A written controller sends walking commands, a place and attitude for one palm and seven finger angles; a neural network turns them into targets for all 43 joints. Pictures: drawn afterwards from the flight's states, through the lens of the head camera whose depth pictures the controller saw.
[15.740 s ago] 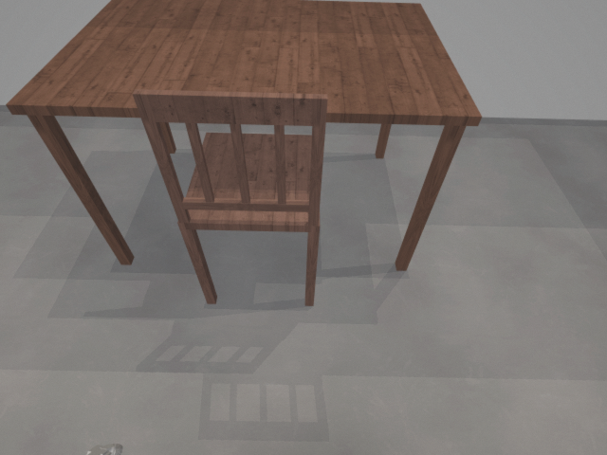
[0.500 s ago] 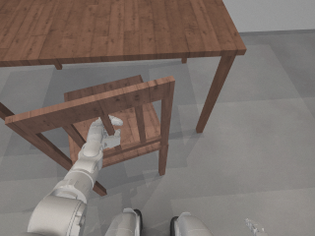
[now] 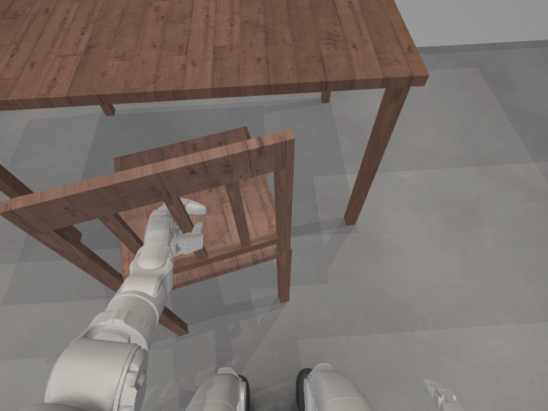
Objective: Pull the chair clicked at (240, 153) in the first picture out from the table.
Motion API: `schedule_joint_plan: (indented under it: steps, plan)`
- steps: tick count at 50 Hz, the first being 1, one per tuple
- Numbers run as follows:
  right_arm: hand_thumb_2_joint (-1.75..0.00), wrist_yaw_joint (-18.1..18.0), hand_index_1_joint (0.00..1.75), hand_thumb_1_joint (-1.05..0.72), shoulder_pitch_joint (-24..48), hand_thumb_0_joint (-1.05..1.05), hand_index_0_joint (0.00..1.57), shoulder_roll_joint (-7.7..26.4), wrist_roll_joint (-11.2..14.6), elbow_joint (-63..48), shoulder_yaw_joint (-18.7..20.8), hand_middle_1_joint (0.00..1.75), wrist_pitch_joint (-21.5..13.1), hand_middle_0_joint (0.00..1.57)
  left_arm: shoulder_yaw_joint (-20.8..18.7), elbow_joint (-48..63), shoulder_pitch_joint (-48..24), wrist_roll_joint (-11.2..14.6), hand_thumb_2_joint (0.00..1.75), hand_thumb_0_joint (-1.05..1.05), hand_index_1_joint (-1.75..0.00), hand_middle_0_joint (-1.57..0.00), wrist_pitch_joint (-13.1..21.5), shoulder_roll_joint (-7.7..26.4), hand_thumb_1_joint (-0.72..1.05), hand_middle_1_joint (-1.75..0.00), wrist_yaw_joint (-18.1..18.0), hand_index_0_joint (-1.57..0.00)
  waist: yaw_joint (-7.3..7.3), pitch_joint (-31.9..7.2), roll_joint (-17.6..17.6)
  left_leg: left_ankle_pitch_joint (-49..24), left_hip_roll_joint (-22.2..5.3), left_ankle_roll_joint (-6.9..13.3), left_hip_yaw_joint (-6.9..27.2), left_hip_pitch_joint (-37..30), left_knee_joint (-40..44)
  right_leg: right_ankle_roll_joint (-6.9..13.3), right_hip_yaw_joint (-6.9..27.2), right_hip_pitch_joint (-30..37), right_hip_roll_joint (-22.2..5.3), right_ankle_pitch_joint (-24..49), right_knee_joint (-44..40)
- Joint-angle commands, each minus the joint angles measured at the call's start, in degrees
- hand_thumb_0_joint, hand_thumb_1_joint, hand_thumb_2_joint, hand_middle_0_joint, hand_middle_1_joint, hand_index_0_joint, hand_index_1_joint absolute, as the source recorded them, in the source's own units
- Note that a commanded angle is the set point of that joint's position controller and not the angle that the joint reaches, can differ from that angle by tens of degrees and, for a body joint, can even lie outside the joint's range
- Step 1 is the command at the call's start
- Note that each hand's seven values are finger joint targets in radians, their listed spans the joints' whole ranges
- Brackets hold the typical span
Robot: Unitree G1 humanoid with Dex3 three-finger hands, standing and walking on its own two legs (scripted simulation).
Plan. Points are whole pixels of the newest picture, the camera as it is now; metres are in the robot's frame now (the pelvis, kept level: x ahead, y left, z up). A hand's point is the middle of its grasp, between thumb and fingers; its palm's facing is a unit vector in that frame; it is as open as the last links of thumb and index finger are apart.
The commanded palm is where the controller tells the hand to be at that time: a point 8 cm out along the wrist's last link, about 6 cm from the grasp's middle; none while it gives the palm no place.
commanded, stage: step backward, pulling the chair out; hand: left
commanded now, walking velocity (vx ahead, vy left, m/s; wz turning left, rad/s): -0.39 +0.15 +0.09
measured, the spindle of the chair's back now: (188, 230) +0.41 +0.16 -0.08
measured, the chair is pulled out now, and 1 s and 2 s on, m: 0.18 0.24 0.24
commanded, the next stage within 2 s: none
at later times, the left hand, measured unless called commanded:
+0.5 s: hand (185, 273) +0.32 +0.15 -0.05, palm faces +0.03 -0.98 -0.19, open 5.3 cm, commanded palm +0.32 +0.20 -0.04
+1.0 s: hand (184, 276) +0.31 +0.15 -0.05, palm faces +0.06 -0.98 -0.21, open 5.4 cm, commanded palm +0.31 +0.20 -0.04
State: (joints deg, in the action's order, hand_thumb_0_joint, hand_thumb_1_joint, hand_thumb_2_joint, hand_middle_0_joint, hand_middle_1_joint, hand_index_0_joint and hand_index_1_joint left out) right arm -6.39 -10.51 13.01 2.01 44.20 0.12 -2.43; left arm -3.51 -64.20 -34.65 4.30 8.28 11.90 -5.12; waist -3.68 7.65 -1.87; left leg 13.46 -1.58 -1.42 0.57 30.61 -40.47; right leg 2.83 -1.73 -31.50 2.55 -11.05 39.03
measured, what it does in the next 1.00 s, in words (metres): steps on the spot: left foot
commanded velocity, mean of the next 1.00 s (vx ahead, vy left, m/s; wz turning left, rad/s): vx -0.38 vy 0.00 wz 0.00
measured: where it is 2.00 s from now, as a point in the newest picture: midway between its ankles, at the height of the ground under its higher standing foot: outside the picture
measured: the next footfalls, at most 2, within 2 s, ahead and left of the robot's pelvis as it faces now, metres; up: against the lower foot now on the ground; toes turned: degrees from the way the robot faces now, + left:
left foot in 0.26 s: -0.07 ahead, +0.16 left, +0.00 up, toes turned +5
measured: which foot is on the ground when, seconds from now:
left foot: down 0.00-0.00, up 0.02-0.24, down 0.26-1.00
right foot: down 0.00-1.00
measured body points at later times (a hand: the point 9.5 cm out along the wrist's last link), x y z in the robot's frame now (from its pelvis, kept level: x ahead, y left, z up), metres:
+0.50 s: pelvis -0.06 +0.01 +0.00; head +0.04 +0.00 +0.44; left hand +0.31 +0.20 -0.03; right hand +0.04 -0.24 -0.14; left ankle -0.11 +0.16 -0.71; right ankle +0.09 -0.08 -0.71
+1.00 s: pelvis -0.06 +0.01 +0.00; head +0.03 -0.01 +0.44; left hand +0.31 +0.20 -0.03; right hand +0.01 -0.27 -0.14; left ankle -0.11 +0.16 -0.71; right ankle +0.09 -0.08 -0.71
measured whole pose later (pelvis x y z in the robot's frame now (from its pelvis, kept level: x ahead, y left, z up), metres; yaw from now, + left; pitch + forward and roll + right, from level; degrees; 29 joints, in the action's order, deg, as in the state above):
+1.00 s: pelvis -0.06 +0.01 +0.00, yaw +3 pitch +8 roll +3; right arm -8.2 -13.7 16.0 4.2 44.2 1.0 1.6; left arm -2.7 -64.8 -34.4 3.6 10.2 9.8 -6.3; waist -4.2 2.6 -0.5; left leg 22.5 -0.5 -2.3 -2.4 24.5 -38.6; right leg 1.2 -1.0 -39.6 -2.9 -1.2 32.1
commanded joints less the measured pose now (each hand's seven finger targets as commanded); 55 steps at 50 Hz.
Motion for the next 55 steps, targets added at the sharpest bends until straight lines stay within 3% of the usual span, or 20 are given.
schedule_joint_plan:
  steps: [1, 2, 3, 5, 8, 10, 11, 13, 14, 16, 18, 22, 24, 27, 34, 38, 40, 43, 46, 55]
  plan:
    - [-0.90, -0.3, 0.30, -0.90, -1.8, 0.00, 0.20, 8.9, 1.4, -5.3, 3.2, 0.30, -1.3, 0.20, -2.6, 11.0, -19.6, -1.8, 0.90, 0.00, -1.45, -0.50, 3.7, 15.0, 0.90, -1.45, -1.9, -0.50, 1.65, -27.1, 10.8, 16.5, 3.1, -1.3, 2.1, -3.6, -16.6, 3.9, 23.5, 16.1, -23.0, -3.1, -20.8]
    - [-0.90, 0.0, 0.30, -0.90, -1.2, 0.00, 0.20, 8.8, 1.1, -5.2, 2.9, 0.30, -1.5, 0.20, -2.1, 11.5, -18.7, -2.0, 0.90, 0.00, -1.45, -0.50, 3.2, 13.5, 0.90, -1.45, -1.6, -0.50, 2.68, -28.3, 6.7, 17.8, 3.1, -1.4, 3.9, -2.0, -20.7, 5.7, 23.3, 19.4, -24.2, 4.1, -19.3]
    - [-0.90, 0.1, 0.30, -0.90, -1.4, 0.00, 0.20, 9.2, 0.9, -5.3, 2.6, 0.30, -1.7, 0.20, -2.4, 12.1, -18.1, -1.8, 0.90, 0.00, -1.45, -0.50, 2.5, 13.4, 0.90, -1.45, -1.4, -0.50, 2.35, -29.1, 4.7, 18.7, 2.7, -1.4, 5.1, -1.3, -20.9, 7.0, 22.1, 21.3, -24.5, 12.9, -16.3]
    - [-0.90, 0.3, 0.30, -0.90, -2.3, 0.00, 0.20, 9.0, 1.2, -4.8, 1.9, 0.30, -1.8, 0.20, -2.0, 13.4, -18.5, -1.3, 0.90, 0.00, -1.45, -0.50, 1.7, 12.0, 0.90, -1.45, -1.5, -0.50, 1.70, -30.4, 7.0, 19.2, 2.1, -1.6, 5.8, -2.5, -16.1, 6.3, 16.7, 25.0, -23.8, 23.0, -13.0]
    - [-0.90, 0.1, 0.30, -0.90, -3.3, 0.00, 0.20, 10.2, 1.6, -4.5, 1.9, 0.30, -1.0, 0.20, -1.5, 14.0, -18.9, -0.5, 0.90, 0.00, -1.45, -0.50, 0.0, 11.5, 0.90, -1.45, -1.9, -0.50, 0.63, -30.2, 9.0, 17.6, 2.8, -1.7, 2.8, -6.8, -5.2, 4.1, 13.4, 27.5, -22.7, 30.8, -13.1]
    - [-0.90, -0.4, 0.30, -0.90, -4.5, 0.00, 0.20, 10.3, 1.6, -4.1, 1.8, 0.30, 0.3, 0.20, -0.8, 15.7, -20.2, -0.2, 0.90, 0.00, -1.45, -0.50, -0.5, 10.4, 0.90, -1.45, -1.9, -0.50, -0.03, -32.2, 10.5, 12.2, 2.4, -1.3, 0.6, -9.9, 4.4, 1.5, 10.0, 28.2, -20.1, 31.3, -12.0]
    - [-0.90, -0.6, 0.30, -0.90, -4.9, 0.00, 0.20, 10.8, 1.8, -4.4, 2.1, 0.30, 0.9, 0.20, 0.1, 16.8, -21.2, -0.1, 0.90, 0.00, -1.45, -0.50, -0.7, 9.3, 0.90, -1.45, -1.8, -0.50, -0.58, -32.9, 9.9, 5.2, 0.9, -0.6, 0.7, -12.2, 8.9, -0.1, 8.2, 26.5, -18.2, 28.6, -11.1]
    - [-0.90, -1.2, 0.30, -0.90, -4.4, 0.00, 0.20, 12.4, 1.7, -6.5, 3.2, 0.30, 2.3, 0.20, 1.7, 18.2, -20.9, 0.2, 0.90, 0.00, -1.45, -0.50, -0.6, 7.0, 0.90, -1.45, -1.4, -0.50, -0.23, -31.7, 3.4, -8.1, -5.5, 2.4, 6.5, -15.6, 12.5, -4.7, 3.0, 20.9, -10.0, 15.5, -10.3]
    - [-0.90, -1.0, 0.30, -0.90, -5.0, 0.00, 0.20, 12.1, 1.7, -6.8, 3.3, 0.30, 2.7, 0.20, 2.7, 18.8, -21.7, 0.2, 0.90, 0.00, -1.45, -0.50, -0.3, 5.3, 0.90, -1.45, -1.1, -0.50, -0.04, -32.4, 4.2, -7.0, -6.6, 2.7, 5.4, -16.0, 13.6, -6.0, 2.5, 20.7, -7.8, 8.9, -11.0]
    - [-0.90, -1.7, 0.30, -0.90, -2.2, 0.00, 0.20, 10.0, 1.1, -7.9, 2.6, 0.30, 2.9, 0.20, 5.3, 22.7, -23.9, 0.1, 0.90, 0.00, -1.45, -0.50, 1.1, 2.3, 0.90, -1.45, -0.1, -0.50, 0.54, -33.6, -7.2, -15.9, -7.3, 1.6, 3.8, -15.6, 14.4, -4.5, 0.9, 22.5, -6.8, 15.3, -4.6]
    - [-0.90, -1.8, 0.30, -0.90, -1.5, 0.00, 0.20, 10.4, 0.9, -8.4, 3.0, 0.30, 3.9, 0.20, 3.8, 22.9, -23.5, -0.3, 0.90, 0.00, -1.45, -0.50, 1.3, 4.4, 0.90, -1.45, -0.4, -0.50, 0.88, -32.3, -8.6, -17.1, -8.3, 1.1, 3.8, -12.6, 14.2, -3.9, 1.2, 21.9, -5.9, 12.7, -2.0]
    - [-0.90, -1.9, 0.30, -0.90, -2.4, 0.00, 0.20, 9.9, 1.4, -7.6, 3.0, 0.30, 5.0, 0.20, 2.0, 18.5, -22.9, -0.6, 0.90, 0.00, -1.45, -0.50, 1.8, 6.3, 0.90, -1.45, -0.8, -0.50, 1.05, -28.3, 0.8, -2.1, -5.6, 0.2, 1.2, -4.6, 9.2, -2.4, 5.2, 19.6, -9.1, 9.5, -5.1]
    - [-0.90, -2.1, 0.30, -0.90, -3.9, 0.00, 0.20, 10.0, 1.7, -6.0, 3.0, 0.30, 4.9, 0.20, 0.7, 15.9, -22.9, -0.8, 0.90, 0.00, -1.45, -0.50, 2.4, 8.2, 0.90, -1.45, -1.3, -0.50, 0.57, -27.8, 6.0, 6.8, -2.8, 0.3, 0.5, -5.1, 7.1, -1.8, 7.3, 16.7, -10.9, 4.2, -10.7]
    - [-0.90, -1.7, 0.30, -0.90, -5.7, 0.00, 0.20, 9.5, 2.2, -4.1, 2.9, 0.30, 3.5, 0.20, 0.1, 12.4, -21.4, -1.1, 0.90, 0.00, -1.45, -0.50, 3.5, 8.9, 0.90, -1.45, -1.6, -0.50, 0.43, -29.4, 9.6, 12.0, 0.2, 0.3, -1.3, -8.8, 4.7, -1.6, 9.2, 14.9, -13.6, -0.6, -17.4]
    - [-0.90, -2.4, 0.30, -0.90, -4.2, 0.00, 0.20, 10.1, 1.7, -4.5, 2.4, 0.30, 1.6, 0.20, 0.3, 12.1, -22.1, -1.4, 0.90, 0.00, -1.45, -0.50, 5.5, 8.2, 0.90, -1.45, -1.7, -0.50, 1.15, -28.8, -1.4, 1.6, -4.8, 1.6, 1.6, -6.2, 12.7, -4.0, 3.5, 16.0, -7.7, 3.7, -8.0]
    - [-0.90, -2.5, 0.30, -0.90, -5.3, 0.00, 0.20, 9.8, 1.8, -4.7, 3.0, 0.30, 2.0, 0.20, -0.3, 12.1, -22.4, -1.4, 0.90, 0.00, -1.45, -0.50, 5.4, 8.9, 0.90, -1.45, -1.8, -0.50, 0.70, -29.7, 5.4, 3.3, -3.0, 0.5, 0.6, -4.7, 8.5, -2.5, 6.4, 16.8, -10.2, 5.8, -9.6]
    - [-0.90, -2.2, 0.30, -0.90, -6.3, 0.00, 0.20, 9.6, 2.1, -4.3, 3.0, 0.30, 2.3, 0.20, 0.0, 11.7, -21.8, -1.6, 0.90, 0.00, -1.45, -0.50, 5.4, 8.5, 0.90, -1.45, -1.8, -0.50, 0.48, -30.6, 6.4, 6.1, -1.8, 0.4, -0.4, -5.3, 7.1, -2.0, 7.7, 15.4, -11.5, 5.0, -11.4]
    - [-0.90, -2.3, 0.30, -0.90, -6.6, 0.00, 0.20, 10.1, 2.1, -3.9, 3.1, 0.30, 2.1, 0.20, -0.2, 10.7, -21.5, -1.7, 0.90, 0.00, -1.45, -0.50, 5.5, 8.8, 0.90, -1.45, -1.9, -0.50, 0.15, -30.7, 6.1, 6.6, -1.5, 0.8, -0.1, -6.5, 7.9, -2.4, 6.9, 14.4, -11.1, 3.1, -12.5]
    - [-0.90, -2.1, 0.30, -0.90, -6.2, 0.00, 0.20, 9.9, 2.1, -4.2, 3.0, 0.30, 2.2, 0.20, 0.2, 11.1, -21.4, -1.8, 0.90, 0.00, -1.45, -0.50, 5.8, 8.3, 0.90, -1.45, -1.9, -0.50, 0.47, -30.7, 3.1, 5.1, -2.4, 1.0, 0.1, -5.7, 9.2, -3.1, 5.9, 14.5, -10.1, 3.4, -10.8]
    - [-0.90, -2.0, 0.30, -0.90, -6.5, 0.00, 0.20, 10.3, 2.4, -4.8, 3.0, 0.30, 2.8, 0.20, -0.3, 11.1, -20.2, -1.9, 0.90, 0.00, -1.45, -0.50, 5.3, 9.4, 0.90, -1.45, -2.2, -0.50, 0.23, -31.1, 5.4, 7.9, -1.1, 0.8, -0.6, -5.6, 7.9, -2.7, 7.0, 14.9, -11.3, 1.9, -13.6]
